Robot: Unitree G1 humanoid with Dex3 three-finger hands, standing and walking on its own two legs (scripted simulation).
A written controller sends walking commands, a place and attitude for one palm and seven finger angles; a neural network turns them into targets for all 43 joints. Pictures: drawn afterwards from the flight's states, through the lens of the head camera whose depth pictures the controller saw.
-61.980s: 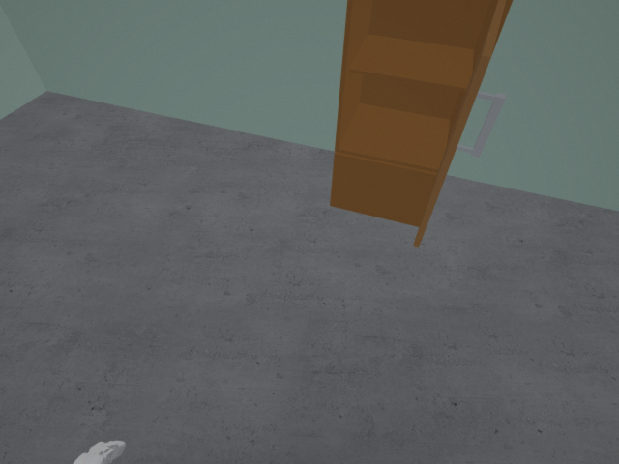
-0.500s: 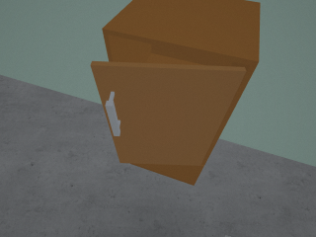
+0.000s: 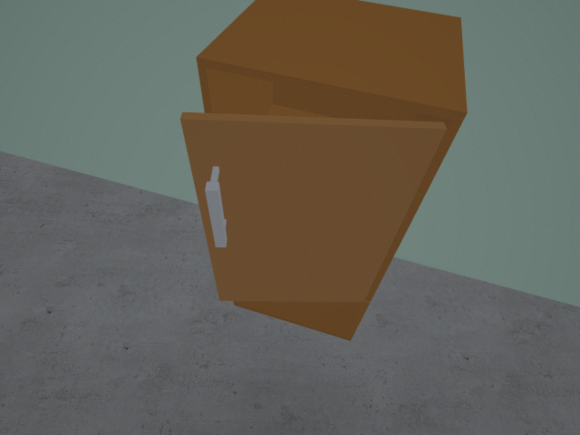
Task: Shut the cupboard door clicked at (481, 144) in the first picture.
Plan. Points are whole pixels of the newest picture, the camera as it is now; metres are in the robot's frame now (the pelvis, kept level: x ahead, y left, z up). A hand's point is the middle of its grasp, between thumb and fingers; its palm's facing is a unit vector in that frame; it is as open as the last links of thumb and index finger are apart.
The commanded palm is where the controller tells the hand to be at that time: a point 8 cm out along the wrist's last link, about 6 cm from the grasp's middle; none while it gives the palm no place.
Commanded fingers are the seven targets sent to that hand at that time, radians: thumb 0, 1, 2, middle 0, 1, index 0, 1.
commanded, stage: come to a stop and stand still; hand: left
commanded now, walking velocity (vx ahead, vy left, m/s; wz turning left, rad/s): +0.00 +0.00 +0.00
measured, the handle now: (218, 208) +0.48 +0.16 -0.01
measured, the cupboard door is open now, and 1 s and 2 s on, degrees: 18 18 18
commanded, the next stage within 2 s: look again from close up in 0.38 s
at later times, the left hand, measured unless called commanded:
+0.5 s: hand out of the picture -0.06 +0.14 -0.18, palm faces +0.01 -0.99 -0.12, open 7.4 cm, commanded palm none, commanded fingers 0.00 0.90 0.90 -0.20 -0.30 -0.20 -0.30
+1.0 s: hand out of the picture +0.01 +0.17 -0.18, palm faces -0.01 -0.98 -0.20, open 7.4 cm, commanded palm none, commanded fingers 0.00 0.90 0.90 -0.20 -0.30 -0.20 -0.30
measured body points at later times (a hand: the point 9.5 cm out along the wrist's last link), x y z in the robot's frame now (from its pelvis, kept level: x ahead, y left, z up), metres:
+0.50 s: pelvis -0.02 +0.00 +0.00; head +0.00 +0.01 +0.45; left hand -0.06 +0.20 -0.17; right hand -0.03 -0.22 -0.15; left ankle +0.02 +0.10 -0.74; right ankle -0.05 -0.13 -0.74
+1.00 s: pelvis -0.02 +0.00 +0.00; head -0.01 +0.00 +0.44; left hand +0.01 +0.23 -0.16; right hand +0.01 -0.23 -0.16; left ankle +0.02 +0.10 -0.74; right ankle -0.05 -0.13 -0.74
